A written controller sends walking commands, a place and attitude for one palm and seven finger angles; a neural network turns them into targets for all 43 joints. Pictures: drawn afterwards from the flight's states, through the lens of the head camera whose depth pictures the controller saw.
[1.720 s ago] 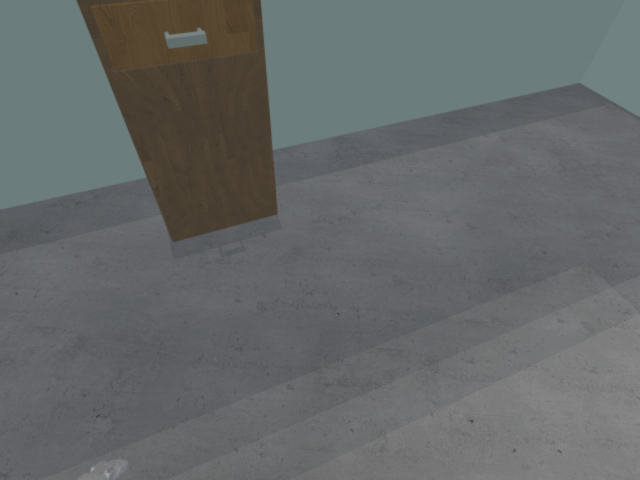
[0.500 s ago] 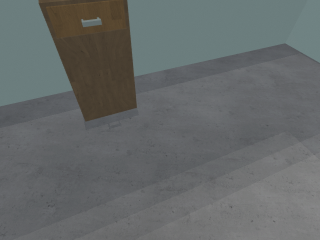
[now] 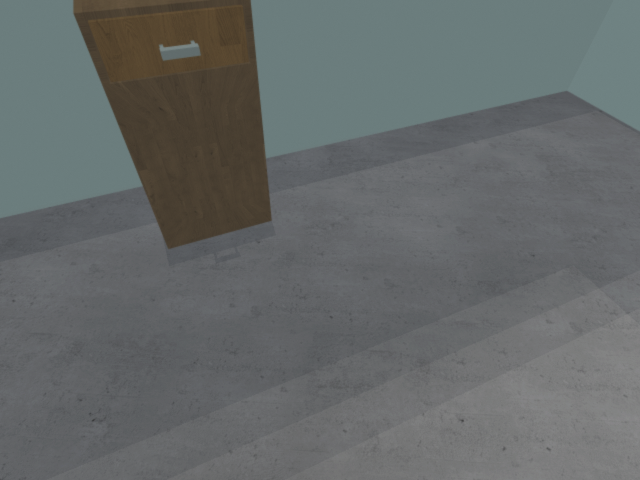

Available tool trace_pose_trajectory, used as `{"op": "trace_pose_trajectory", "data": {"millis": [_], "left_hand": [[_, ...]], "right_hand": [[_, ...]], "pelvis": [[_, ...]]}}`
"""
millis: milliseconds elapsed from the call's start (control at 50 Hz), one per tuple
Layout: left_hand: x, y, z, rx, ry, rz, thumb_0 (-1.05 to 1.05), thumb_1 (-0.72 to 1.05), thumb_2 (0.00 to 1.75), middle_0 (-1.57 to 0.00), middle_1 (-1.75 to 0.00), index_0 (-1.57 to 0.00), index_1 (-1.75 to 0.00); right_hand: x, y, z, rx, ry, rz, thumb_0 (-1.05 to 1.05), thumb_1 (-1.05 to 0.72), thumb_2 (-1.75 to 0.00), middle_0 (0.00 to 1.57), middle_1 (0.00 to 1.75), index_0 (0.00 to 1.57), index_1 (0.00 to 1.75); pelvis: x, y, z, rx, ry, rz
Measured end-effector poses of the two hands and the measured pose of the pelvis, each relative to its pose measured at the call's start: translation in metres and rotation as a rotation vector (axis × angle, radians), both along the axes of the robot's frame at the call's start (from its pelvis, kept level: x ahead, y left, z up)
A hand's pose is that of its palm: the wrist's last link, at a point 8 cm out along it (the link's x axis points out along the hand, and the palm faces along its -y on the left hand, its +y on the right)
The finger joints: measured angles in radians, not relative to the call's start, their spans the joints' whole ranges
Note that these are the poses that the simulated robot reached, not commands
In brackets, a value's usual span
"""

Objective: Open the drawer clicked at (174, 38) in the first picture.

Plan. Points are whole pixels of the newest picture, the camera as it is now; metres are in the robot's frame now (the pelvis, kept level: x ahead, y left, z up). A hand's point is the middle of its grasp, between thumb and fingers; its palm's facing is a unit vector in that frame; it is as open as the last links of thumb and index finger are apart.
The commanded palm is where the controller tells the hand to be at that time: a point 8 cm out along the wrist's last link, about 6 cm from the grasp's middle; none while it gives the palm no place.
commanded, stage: walk to a spot facing it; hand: left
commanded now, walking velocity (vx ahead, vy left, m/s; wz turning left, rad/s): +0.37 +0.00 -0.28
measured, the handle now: (178, 48) +1.17 +0.48 +0.03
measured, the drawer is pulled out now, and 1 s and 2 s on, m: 0.00 0.00 0.00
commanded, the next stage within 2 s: turn to face it in 1.10 s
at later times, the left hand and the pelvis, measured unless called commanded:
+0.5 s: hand out of the picture +0.02 +0.15 -0.17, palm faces +0.00 -0.99 -0.16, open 7.4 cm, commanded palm none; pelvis +0.14 -0.01 -0.01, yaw -6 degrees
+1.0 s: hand (259, 279) +0.52 +0.16 -0.17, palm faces -0.26 -0.95 -0.19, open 7.4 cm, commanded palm none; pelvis +0.36 +0.01 -0.01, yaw -17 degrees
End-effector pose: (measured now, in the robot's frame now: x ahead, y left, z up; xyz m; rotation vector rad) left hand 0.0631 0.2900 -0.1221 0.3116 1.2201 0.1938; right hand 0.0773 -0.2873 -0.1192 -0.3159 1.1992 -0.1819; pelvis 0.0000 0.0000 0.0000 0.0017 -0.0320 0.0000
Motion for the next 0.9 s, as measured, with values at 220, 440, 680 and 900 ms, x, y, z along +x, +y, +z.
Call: {"op": "trace_pose_trajectory", "data": {"millis": [220, 440, 680, 900], "left_hand": [[-0.021, -0.046, -0.032, -0.108, 0.169, 0.017, 0.01, 0.91, 0.9, -0.2, -0.3, -0.2, -0.29], [-0.036, -0.094, -0.025, -0.157, 0.324, 0.127, 0.0, 0.91, 0.9, -0.2, -0.3, -0.2, -0.29], [0.071, -0.047, -0.049, -0.168, 0.456, 0.084, 0.01, 0.91, 0.9, -0.2, -0.3, -0.2, -0.3], [0.365, -0.046, -0.024, -0.154, -0.014, -0.162, 0.01, 0.92, 0.9, -0.19, -0.3, -0.19, -0.29]], "right_hand": [[-0.037, 0.028, -0.035, 0.111, 0.126, -0.117, 0.01, -0.9, -0.9, 0.2, 0.3, 0.2, 0.3], [0.036, 0.032, -0.037, 0.144, 0.177, -0.13, 0.01, -0.9, -0.9, 0.2, 0.3, 0.2, 0.3], [0.241, 0.07, -0.029, 0.12, -0.177, -0.121, 0.0, -0.9, -0.9, 0.19, 0.29, 0.2, 0.3], [0.196, 0.07, -0.016, 0.089, 0.039, -0.349, -0.02, -0.95, -0.9, 0.2, 0.3, 0.2, 0.3]], "pelvis": [[0.047, -0.01, -0.015, 0.014, 0.02, -0.057], [0.119, -0.018, -0.013, 0.005, 0.038, -0.084], [0.233, 0.019, -0.033, -0.004, 0.021, -0.164], [0.321, 0.019, -0.006, 0.016, 0.02, -0.245]]}}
